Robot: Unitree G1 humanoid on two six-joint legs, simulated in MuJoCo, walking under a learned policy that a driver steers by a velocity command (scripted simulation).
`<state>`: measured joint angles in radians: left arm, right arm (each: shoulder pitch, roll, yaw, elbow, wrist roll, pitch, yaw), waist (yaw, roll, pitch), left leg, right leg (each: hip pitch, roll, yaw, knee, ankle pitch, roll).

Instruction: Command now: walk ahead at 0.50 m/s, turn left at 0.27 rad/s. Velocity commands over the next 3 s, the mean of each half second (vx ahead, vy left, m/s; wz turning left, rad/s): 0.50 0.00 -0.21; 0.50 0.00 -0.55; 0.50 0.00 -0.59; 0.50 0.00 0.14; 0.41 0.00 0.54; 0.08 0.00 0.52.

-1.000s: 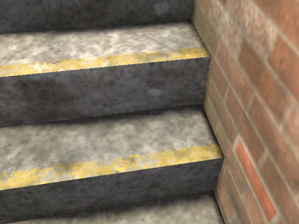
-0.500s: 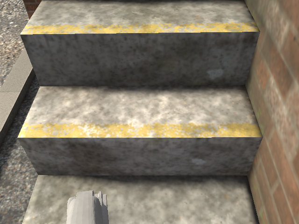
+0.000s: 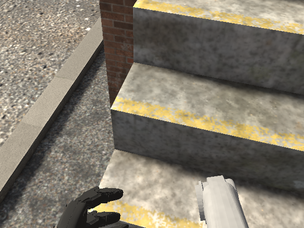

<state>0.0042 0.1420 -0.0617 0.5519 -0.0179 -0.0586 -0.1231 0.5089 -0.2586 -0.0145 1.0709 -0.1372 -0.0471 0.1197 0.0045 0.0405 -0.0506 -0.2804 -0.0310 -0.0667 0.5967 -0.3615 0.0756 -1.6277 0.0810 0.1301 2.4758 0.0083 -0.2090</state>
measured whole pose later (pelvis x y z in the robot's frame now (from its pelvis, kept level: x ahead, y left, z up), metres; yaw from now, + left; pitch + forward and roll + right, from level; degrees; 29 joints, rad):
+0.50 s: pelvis +0.17 -0.03 +0.18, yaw -7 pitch +7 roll -1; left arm 0.50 0.14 -0.01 0.98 0.03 -0.08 -0.15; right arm 0.03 -0.17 0.04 0.65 -0.05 0.00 0.00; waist 0.10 -0.03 -0.15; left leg -0.98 0.02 -0.07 1.47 -0.28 0.07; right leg -0.49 0.18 0.10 0.77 -0.39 -0.12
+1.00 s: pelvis +0.30 -0.02 +0.24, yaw -21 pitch +12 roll -7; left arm 0.01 0.13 -0.07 0.71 -0.02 0.16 -0.12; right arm 0.50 -0.16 0.04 1.07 -0.14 -0.05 0.13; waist 0.06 0.04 -0.19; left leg -0.10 0.15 0.24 0.04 -0.06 0.13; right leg -1.30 0.06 -0.15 1.69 -0.32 -0.16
